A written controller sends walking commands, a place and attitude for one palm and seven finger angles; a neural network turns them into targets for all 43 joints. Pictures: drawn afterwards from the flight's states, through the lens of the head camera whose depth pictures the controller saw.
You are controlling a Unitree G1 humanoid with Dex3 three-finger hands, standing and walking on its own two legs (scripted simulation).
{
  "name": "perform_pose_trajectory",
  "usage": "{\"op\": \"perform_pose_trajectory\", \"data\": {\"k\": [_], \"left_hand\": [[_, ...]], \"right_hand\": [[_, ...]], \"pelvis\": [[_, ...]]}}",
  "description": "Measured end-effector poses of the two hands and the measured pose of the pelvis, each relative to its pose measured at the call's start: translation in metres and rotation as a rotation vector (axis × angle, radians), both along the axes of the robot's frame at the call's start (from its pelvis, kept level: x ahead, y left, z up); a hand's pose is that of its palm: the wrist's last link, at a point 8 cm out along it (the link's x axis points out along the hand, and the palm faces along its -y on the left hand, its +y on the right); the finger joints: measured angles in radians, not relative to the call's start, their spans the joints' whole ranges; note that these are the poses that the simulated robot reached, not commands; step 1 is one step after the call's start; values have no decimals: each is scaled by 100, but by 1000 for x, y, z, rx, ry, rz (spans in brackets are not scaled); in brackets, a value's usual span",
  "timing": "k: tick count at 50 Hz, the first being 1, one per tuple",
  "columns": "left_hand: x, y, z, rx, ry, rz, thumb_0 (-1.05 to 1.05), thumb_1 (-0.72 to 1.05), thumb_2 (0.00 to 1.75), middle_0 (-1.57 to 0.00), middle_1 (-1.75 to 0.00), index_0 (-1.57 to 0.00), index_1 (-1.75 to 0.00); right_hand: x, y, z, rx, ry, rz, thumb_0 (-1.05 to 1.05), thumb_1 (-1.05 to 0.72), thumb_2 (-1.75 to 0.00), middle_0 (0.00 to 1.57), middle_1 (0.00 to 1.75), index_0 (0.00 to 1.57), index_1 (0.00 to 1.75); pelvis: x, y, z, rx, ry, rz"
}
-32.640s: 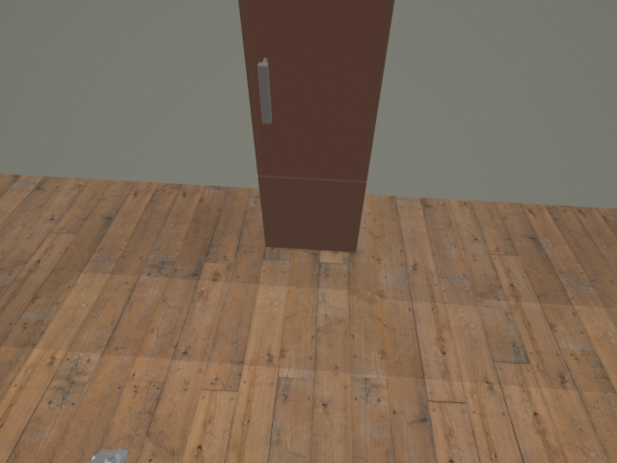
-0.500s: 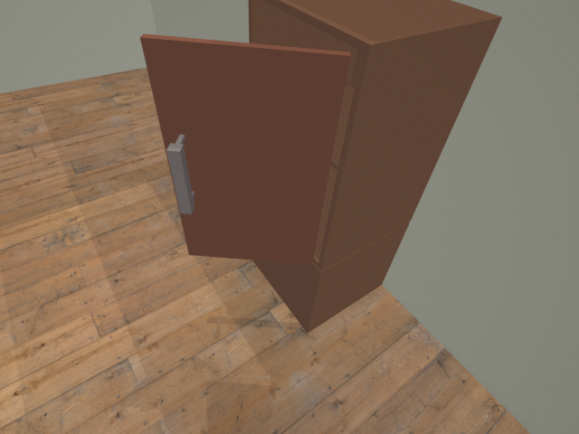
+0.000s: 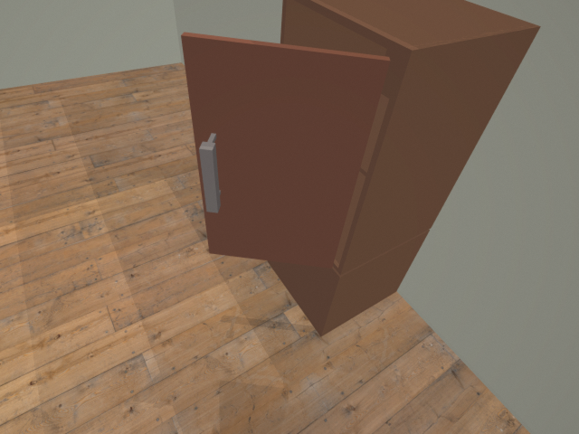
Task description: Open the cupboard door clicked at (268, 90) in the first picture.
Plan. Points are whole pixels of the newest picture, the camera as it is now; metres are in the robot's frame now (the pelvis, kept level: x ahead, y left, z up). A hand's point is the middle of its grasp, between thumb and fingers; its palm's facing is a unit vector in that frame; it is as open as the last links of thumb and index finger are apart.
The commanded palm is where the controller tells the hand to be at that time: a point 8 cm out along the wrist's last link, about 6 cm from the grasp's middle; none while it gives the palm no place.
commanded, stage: shuffle to correct the standing spot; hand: left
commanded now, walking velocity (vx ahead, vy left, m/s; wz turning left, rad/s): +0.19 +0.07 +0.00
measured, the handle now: (213, 173) +0.62 +0.22 -0.01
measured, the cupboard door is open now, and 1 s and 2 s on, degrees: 52 52 52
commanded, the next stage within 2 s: come to a stop and stand still in 0.28 s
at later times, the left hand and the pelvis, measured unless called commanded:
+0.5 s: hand (184, 432) +0.16 +0.17 -0.16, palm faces -0.02 -0.98 -0.19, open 7.3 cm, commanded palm none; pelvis +0.08 +0.00 +0.00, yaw -2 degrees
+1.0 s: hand out of the picture +0.09 +0.19 -0.17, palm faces +0.00 -0.98 -0.20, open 7.4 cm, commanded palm none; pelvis +0.07 +0.02 +0.00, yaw -2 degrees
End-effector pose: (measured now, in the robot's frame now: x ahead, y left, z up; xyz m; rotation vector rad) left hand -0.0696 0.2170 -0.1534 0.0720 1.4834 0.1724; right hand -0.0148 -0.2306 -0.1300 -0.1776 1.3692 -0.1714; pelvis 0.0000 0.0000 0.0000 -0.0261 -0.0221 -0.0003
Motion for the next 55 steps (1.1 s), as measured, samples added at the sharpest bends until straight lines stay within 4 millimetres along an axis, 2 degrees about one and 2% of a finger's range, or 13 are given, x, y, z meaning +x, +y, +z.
{"op": "perform_pose_trajectory", "data": {"k": [3, 5, 11, 15, 21, 24, 27, 30, 34, 38, 42, 48, 55], "left_hand": [[9, 5, -3, -18, 30, -24, 1, 91, 90, -20, -30, -19, -30], [25, 9, 1, -23, 24, -57, 1, 91, 90, -20, -30, -19, -30], [99, 14, 16, -18, -111, -108, 1, 92, 90, -20, -30, -19, -30], [141, 24, 24, 27, -161, -140, 3, 95, 90, -20, -30, -19, -30], [205, 14, 30, 49, -270, -174, 2, 94, 90, -20, -30, -19, -29], [225, 4, 24, 49, -324, -162, 2, 93, 90, -20, -30, -19, -29], [229, 3, 24, 51, -342, -109, 0, 94, 90, -20, -30, -19, -30], [228, 12, 21, 57, -321, -91, -1, 96, 90, -20, -30, -20, -30], [220, 27, 5, 41, -255, -86, 0, 95, 90, -20, -30, -20, -30], [206, 36, 2, 39, -188, -73, 0, 93, 90, -20, -30, -19, -30], [189, 36, 7, 44, -152, -72, 1, 92, 90, -20, -30, -19, -30], [159, 26, 14, 50, -116, -86, 1, 92, 90, -20, -30, -19, -30], [140, 14, 14, 24, -121, -87, 1, 91, 90, -20, -30, -19, -30]], "right_hand": [[6, 10, 1, -10, -29, -22, 1, -91, -90, 20, 30, 20, 30], [7, 17, 4, -5, -39, -47, 0, -91, -90, 20, 30, 20, 30], [0, 41, 9, 42, 7, -77, 0, -91, -90, 20, 30, 20, 30], [-3, 51, 6, 76, 43, -102, 0, -91, -90, 20, 30, 20, 30], [-3, 51, -4, 113, 109, -131, 0, -91, -90, 21, 30, 20, 30], [6, 43, -13, 114, 136, -124, 0, -91, -90, 21, 30, 20, 30], [29, 34, -10, 85, 131, -99, 1, -91, -90, 21, 30, 20, 30], [61, 27, -5, 50, 81, -81, 1, -91, -90, 20, 30, 20, 30], [99, 25, -4, 4, -18, -65, 0, -91, -90, 20, 30, 20, 30], [125, 27, 1, -21, -68, -38, 1, -93, -90, 20, 30, 20, 30], [146, 26, 3, -17, -113, -10, 1, -93, -90, 20, 30, 20, 30], [160, 25, 0, 20, -179, -11, 1, -92, -90, 20, 30, 20, 30], [141, 22, 4, 28, -181, -22, -1, -94, -90, 21, 30, 20, 30]], "pelvis": [[9, 9, -1, 10, 3, -26], [13, 13, 3, 13, 8, -40], [26, 19, 14, 19, 24, -48], [38, 17, 16, 25, 25, -53], [61, 9, 11, 35, 21, -52], [73, 3, 2, 33, 10, -44], [82, 3, 4, 16, 5, -14], [88, 6, 6, 15, 5, -8], [93, 17, -2, 12, 1, -18], [94, 24, 0, 30, 8, -32], [90, 24, 3, 35, 16, -36], [77, 20, 4, 28, 11, -42], [66, 16, 7, 27, -5, -36]]}}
